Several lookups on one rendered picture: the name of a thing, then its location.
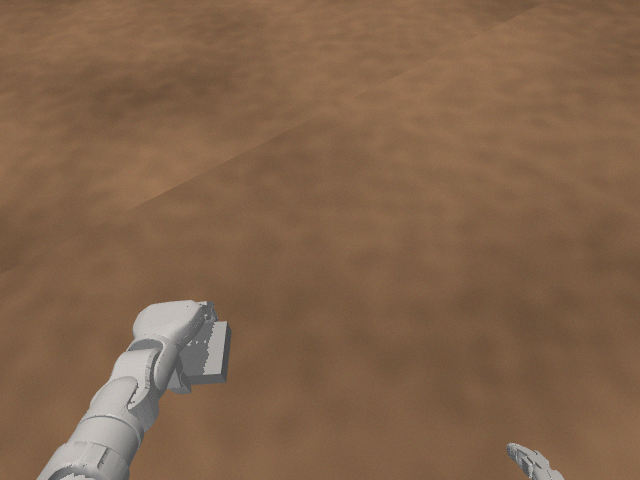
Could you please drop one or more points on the left robot arm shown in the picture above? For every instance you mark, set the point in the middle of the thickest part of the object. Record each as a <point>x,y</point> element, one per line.
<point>110,433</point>

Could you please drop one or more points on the left robot hand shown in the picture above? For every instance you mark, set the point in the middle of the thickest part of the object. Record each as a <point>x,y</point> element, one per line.
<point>179,322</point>

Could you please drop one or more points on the right robot hand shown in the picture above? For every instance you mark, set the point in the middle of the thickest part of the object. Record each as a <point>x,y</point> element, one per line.
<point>534,464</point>

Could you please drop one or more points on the small box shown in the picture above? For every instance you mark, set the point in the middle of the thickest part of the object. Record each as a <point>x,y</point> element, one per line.
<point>205,358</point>

